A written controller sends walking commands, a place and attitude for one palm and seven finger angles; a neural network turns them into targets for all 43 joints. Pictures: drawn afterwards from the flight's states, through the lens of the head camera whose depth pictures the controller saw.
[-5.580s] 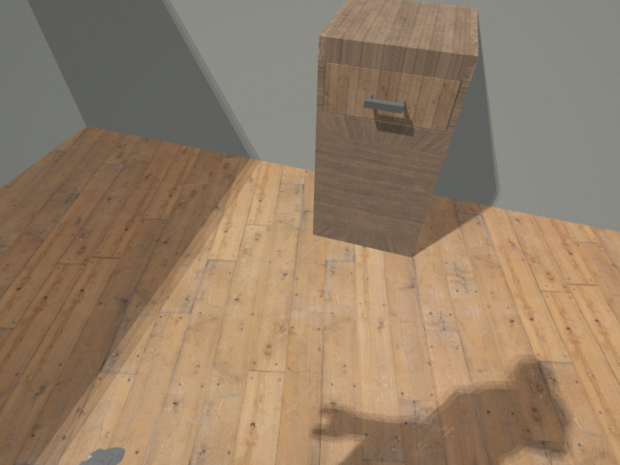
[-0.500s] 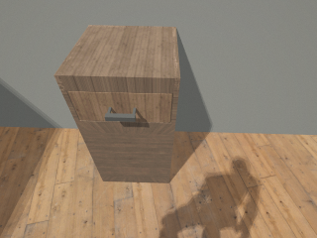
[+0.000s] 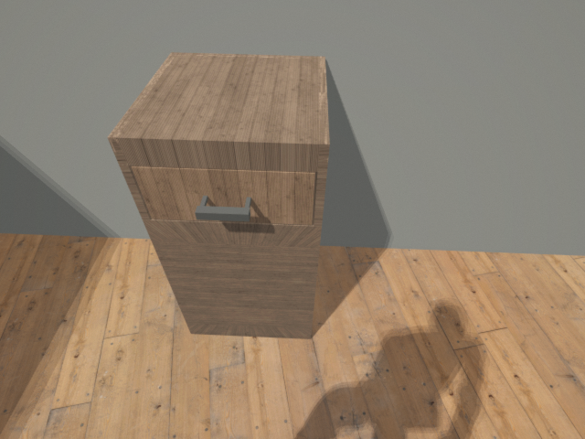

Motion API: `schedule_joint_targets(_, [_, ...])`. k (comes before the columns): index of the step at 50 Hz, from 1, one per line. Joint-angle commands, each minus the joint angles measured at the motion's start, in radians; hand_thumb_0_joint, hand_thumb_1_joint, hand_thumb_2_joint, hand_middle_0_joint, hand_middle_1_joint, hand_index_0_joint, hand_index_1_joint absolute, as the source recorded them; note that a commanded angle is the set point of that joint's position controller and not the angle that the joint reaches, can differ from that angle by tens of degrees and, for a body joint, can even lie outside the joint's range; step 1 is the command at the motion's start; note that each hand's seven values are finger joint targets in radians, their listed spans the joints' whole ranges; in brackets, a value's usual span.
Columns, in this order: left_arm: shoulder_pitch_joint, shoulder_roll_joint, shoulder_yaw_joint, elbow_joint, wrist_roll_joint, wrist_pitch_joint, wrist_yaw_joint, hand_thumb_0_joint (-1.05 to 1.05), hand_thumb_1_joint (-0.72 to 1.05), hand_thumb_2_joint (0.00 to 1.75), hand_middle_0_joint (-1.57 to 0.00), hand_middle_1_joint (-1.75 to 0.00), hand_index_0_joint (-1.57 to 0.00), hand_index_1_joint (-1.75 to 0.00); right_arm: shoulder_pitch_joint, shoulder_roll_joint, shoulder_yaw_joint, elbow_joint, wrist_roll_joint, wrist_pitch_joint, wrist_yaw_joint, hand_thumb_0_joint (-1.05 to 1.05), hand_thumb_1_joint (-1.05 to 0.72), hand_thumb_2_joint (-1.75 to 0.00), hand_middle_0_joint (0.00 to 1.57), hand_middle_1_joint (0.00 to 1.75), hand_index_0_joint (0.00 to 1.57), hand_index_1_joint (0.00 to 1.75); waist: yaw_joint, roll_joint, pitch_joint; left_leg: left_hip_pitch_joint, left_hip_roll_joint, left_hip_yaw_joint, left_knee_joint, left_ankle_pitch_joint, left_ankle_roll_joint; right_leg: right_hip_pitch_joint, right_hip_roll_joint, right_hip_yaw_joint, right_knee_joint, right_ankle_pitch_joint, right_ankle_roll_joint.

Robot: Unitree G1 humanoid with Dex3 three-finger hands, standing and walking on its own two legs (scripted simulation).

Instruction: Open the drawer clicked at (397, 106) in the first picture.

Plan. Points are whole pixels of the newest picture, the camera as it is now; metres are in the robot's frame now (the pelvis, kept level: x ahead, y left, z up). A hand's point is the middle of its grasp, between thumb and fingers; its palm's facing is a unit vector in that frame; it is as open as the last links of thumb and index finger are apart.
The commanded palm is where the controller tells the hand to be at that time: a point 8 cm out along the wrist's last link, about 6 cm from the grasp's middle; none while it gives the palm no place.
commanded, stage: shuffle to correct the standing spot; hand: left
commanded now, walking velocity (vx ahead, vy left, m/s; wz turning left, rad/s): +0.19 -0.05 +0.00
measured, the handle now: (224, 207) +0.60 +0.19 -0.07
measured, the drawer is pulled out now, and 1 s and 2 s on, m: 0.00 0.00 0.00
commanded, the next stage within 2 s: come to a stop and stand still in 0.30 s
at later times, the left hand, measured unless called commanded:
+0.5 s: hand out of the picture +0.07 +0.15 -0.18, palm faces +0.05 -0.99 -0.14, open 7.3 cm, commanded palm none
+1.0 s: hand out of the picture +0.14 +0.16 -0.18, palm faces +0.15 -0.97 -0.17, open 7.3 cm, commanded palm none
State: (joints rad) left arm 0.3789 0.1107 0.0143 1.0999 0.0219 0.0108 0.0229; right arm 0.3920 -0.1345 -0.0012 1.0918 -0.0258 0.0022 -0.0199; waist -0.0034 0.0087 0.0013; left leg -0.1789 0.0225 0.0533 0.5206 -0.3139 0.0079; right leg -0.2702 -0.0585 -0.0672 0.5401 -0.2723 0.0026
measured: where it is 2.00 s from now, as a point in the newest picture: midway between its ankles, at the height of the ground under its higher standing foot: outside the picture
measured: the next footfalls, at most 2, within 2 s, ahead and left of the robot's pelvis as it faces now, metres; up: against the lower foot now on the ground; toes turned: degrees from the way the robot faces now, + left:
right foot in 0.62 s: +0.22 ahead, -0.13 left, +0.00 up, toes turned -4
left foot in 0.92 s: +0.13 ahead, +0.08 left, +0.00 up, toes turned +2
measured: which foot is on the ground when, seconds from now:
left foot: down 0.00-0.64, up 0.66-0.90, down 0.92-1.00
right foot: down 0.00-0.34, up 0.36-0.60, down 0.62-0.94, up 0.96-1.00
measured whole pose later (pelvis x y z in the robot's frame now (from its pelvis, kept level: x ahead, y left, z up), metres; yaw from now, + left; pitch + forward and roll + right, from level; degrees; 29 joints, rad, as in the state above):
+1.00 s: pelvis +0.08 -0.02 -0.01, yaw +4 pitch -2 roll +0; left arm 0.21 0.17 0.07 0.97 0.01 0.06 0.04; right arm 0.27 -0.13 -0.04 1.00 -0.03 0.01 -0.03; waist -0.01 -0.06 0.02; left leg -0.27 -0.01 0.08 0.60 -0.30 0.04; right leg -0.44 -0.04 -0.06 0.77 -0.36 -0.02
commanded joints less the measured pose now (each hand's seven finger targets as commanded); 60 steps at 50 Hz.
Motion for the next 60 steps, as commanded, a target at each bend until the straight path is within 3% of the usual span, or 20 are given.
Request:
schedule_joint_targets(1, [0.075,0.077,0.024,-0.043,0.009,-0.019,-0.006,0.0,0.9,0.9,-0.2,-0.3,-0.2,-0.3,0.039,-0.102,-0.026,-0.044,-0.004,-0.007,-0.002,0.0,-0.9,-0.9,0.2,0.3,0.2,0.3,0.012,-0.006,0.187,-0.25,0.08,-0.12,-0.202,-0.366,0.066,-0.024,-0.004,0.06,-0.089,-0.289,-0.046])
schedule_joint_targets(7, [0.121,0.084,0.041,-0.04,0.003,-0.036,-0.013,0.0,0.9,0.9,-0.2,-0.3,-0.2,-0.3,0.046,-0.06,-0.023,-0.054,-0.003,-0.024,-0.002,0.0,-0.9,-0.9,0.2,0.3,0.2,0.3,0.022,-0.072,0.162,-0.272,0.022,-0.069,-0.048,-0.266,0.065,0.007,-0.05,0.182,-0.139,-0.335,-0.094])
schedule_joint_targets(11, [0.19,0.137,0.059,-0.019,0.001,-0.054,0.003,0.0,0.9,0.9,-0.2,-0.3,-0.2,-0.3,0.007,-0.024,-0.016,-0.079,0.004,-0.04,0.004,0.0,-0.9,-0.9,0.2,0.3,0.2,0.3,0.037,-0.204,0.112,-0.33,-0.013,0.021,0.259,-0.161,0.052,0.084,-0.223,0.407,-0.318,-0.356,-0.194])
schedule_joint_targets(14, [0.093,0.119,0.051,-0.037,0.005,-0.056,0.005,0.0,0.9,0.9,-0.2,-0.3,-0.2,-0.3,0.059,-0.014,-0.009,-0.054,0.007,-0.052,0.012,0.0,-0.9,-0.9,0.2,0.3,0.2,0.3,-0.031,-0.14,0.109,-0.118,0.004,0.022,0.038,-0.083,0.052,-0.056,-0.171,0.233,-0.192,-0.178,-0.166])
schedule_joint_targets(15, [0.064,0.086,0.043,-0.045,0.002,-0.051,0.001,0.0,0.9,0.9,-0.2,-0.3,-0.2,-0.3,0.123,-0.019,-0.007,-0.02,0.007,-0.059,0.009,0.0,-0.9,-0.9,0.2,0.3,0.2,0.3,-0.048,-0.032,0.101,0.015,0.009,-0.011,-0.079,-0.027,0.049,-0.146,-0.093,0.131,-0.08,-0.159,-0.127])
schedule_joint_targets(17, [0.002,0.015,0.025,-0.089,0.0,-0.055,-0.009,0.0,0.9,0.9,-0.2,-0.3,-0.2,-0.3,0.304,-0.141,-0.039,0.037,-0.008,-0.07,-0.016,0.0,-0.9,-0.9,0.2,0.3,0.2,0.3,-0.108,0.315,0.102,0.212,0.345,-0.482,-0.293,0.119,0.184,-0.448,0.069,-0.058,0.365,-0.262,-0.041])
schedule_joint_targets(20, [-0.07,0.035,0.038,-0.107,0.008,-0.061,-0.022,0.0,0.9,0.9,-0.2,-0.3,-0.2,-0.3,0.201,-0.094,-0.023,0.012,-0.005,-0.078,-0.021,0.0,-0.9,-0.9,0.2,0.3,0.2,0.3,-0.061,0.13,0.179,0.093,0.342,-0.366,-0.265,0.362,0.26,-0.474,-0.026,0.044,0.567,-0.178,-0.054])
schedule_joint_targets(26, [-0.051,-0.019,0.014,-0.085,-0.013,-0.044,-0.013,0.0,0.9,0.9,-0.2,-0.3,-0.2,-0.3,0.071,-0.088,-0.005,-0.014,0.002,-0.075,-0.038,0.0,-0.9,-0.9,0.2,0.3,0.2,0.3,0.0,0.143,0.083,0.03,0.186,-0.044,-0.141,0.944,0.13,-0.109,0.024,-0.037,0.145,0.044,-0.013])
schedule_joint_targets(29, [0.051,0.059,0.03,-0.058,-0.01,-0.041,-0.005,0.0,0.9,0.9,-0.2,-0.3,-0.2,-0.3,0.059,-0.104,-0.021,-0.01,0.017,-0.052,-0.04,0.0,-0.9,-0.9,0.2,0.3,0.2,0.3,0.049,0.081,0.028,0.019,0.154,-0.042,-0.028,0.761,0.076,0.083,0.014,-0.032,-0.07,0.3,-0.009])
schedule_joint_targets(30, [0.08,0.12,0.043,-0.057,-0.004,-0.046,0.003,0.0,0.9,0.9,-0.2,-0.3,-0.2,-0.3,0.076,-0.089,-0.027,-0.02,0.021,-0.046,-0.036,0.0,-0.9,-0.9,0.2,0.3,0.2,0.3,0.049,-0.004,-0.024,-0.056,0.112,-0.033,0.043,0.586,0.046,0.201,-0.052,0.045,-0.016,0.619,-0.029])
schedule_joint_targets(31, [0.088,0.174,0.053,-0.063,-0.003,-0.048,0.012,0.0,0.9,0.9,-0.2,-0.3,-0.2,-0.3,0.115,-0.072,-0.034,-0.022,0.026,-0.037,-0.031,0.0,-0.9,-0.9,0.2,0.3,0.2,0.3,0.039,-0.105,-0.093,-0.161,0.032,-0.005,0.159,0.269,0.017,0.311,-0.193,0.191,0.047,1.009,-0.097])
schedule_joint_targets(33, [0.081,0.214,0.061,-0.073,-0.004,-0.044,0.017,0.0,0.9,0.9,-0.2,-0.3,-0.2,-0.3,0.113,-0.028,-0.045,-0.028,0.037,-0.016,-0.033,0.0,-0.9,-0.9,0.2,0.3,0.2,0.3,0.037,-0.246,-0.148,-0.19,-0.031,-0.024,0.431,-0.34,-0.003,0.286,-0.373,0.255,-0.033,1.213,-0.259])
schedule_joint_targets(40, [-0.12,0.195,0.073,-0.166,0.011,-0.002,0.026,0.0,0.9,0.9,-0.2,-0.3,-0.2,-0.3,0.015,-0.005,-0.044,-0.051,0.019,0.027,-0.003,0.0,-0.9,-0.9,0.2,0.3,0.2,0.3,0.009,-0.199,-0.052,-0.161,-0.025,0.007,0.381,-0.181,-0.021,-0.002,-0.25,0.163,-0.177,0.41,-0.202])
schedule_joint_targets(44, [-0.158,0.19,0.077,-0.184,0.004,0.016,0.02,0.0,0.9,0.9,-0.2,-0.3,-0.2,-0.3,0.089,0.001,-0.042,-0.037,0.013,0.014,0.001,0.0,-0.9,-0.9,0.2,0.3,0.2,0.3,-0.033,-0.107,-0.028,0.05,-0.04,0.044,-0.004,0.049,-0.007,-0.157,-0.175,0.142,-0.136,-0.026,-0.123])
schedule_joint_targets(45, [-0.159,0.154,0.067,-0.192,-0.003,0.022,0.015,0.0,0.9,0.9,-0.2,-0.3,-0.2,-0.3,0.097,-0.033,-0.045,-0.043,0.012,0.007,-0.002,0.0,-0.9,-0.9,0.2,0.3,0.2,0.3,-0.037,0.01,0.005,0.051,0.012,-0.026,-0.116,0.031,0.006,-0.198,-0.111,0.099,-0.05,-0.118,-0.084])
schedule_joint_targets(46, [-0.135,0.092,0.056,-0.209,-0.008,0.029,0.011,0.0,0.9,0.9,-0.2,-0.3,-0.2,-0.3,0.069,-0.097,-0.058,-0.075,0.001,0.0,-0.004,0.0,-0.9,-0.9,0.2,0.3,0.2,0.3,-0.024,0.236,0.047,-0.05,0.194,-0.281,-0.263,-0.046,0.069,-0.242,-0.012,0.02,0.106,-0.193,-0.029])
schedule_joint_targets(47, [-0.162,0.085,0.052,-0.221,-0.01,0.033,0.012,0.0,0.9,0.9,-0.2,-0.3,-0.2,-0.3,-0.009,-0.147,-0.061,-0.119,-0.008,0.003,-0.009,0.0,-0.9,-0.9,0.2,0.3,0.2,0.3,-0.021,0.304,0.13,-0.248,0.314,-0.413,-0.376,-0.098,0.159,-0.208,0.036,0.021,0.263,-0.229,-0.016])
schedule_joint_targets(51, [-0.05,0.074,0.048,-0.151,0.009,0.031,-0.002,0.0,0.9,0.9,-0.2,-0.3,-0.2,-0.3,-0.205,-0.105,-0.034,-0.163,-0.005,-0.008,-0.013,0.0,-0.9,-0.9,0.2,0.3,0.2,0.3,0.065,0.169,0.119,-0.349,0.193,-0.212,-0.347,-0.09,0.146,-0.085,0.027,0.083,0.445,-0.075,-0.021])
schedule_joint_targets(57, [-0.037,0.049,0.016,-0.117,-0.003,-0.015,0.002,0.0,0.9,0.9,-0.2,-0.3,-0.2,-0.3,-0.057,-0.123,-0.035,-0.106,0.004,-0.011,-0.014,0.0,-0.9,-0.9,0.2,0.3,0.2,0.3,0.011,0.026,0.019,-0.032,0.166,-0.195,-0.195,0.118,0.129,0.021,0.021,0.046,-0.126,-0.022,0.001])
schedule_joint_targets(60, [-0.009,0.115,0.007,-0.084,-0.004,-0.035,0.01,0.0,0.9,0.9,-0.2,-0.3,-0.2,-0.3,-0.062,-0.079,-0.021,-0.098,0.02,-0.017,-0.006,0.0,-0.9,-0.9,0.2,0.3,0.2,0.3,-0.014,-0.109,-0.004,-0.035,0.046,-0.073,-0.112,0.135,0.033,0.061,-0.116,0.213,-0.202,0.193,-0.062])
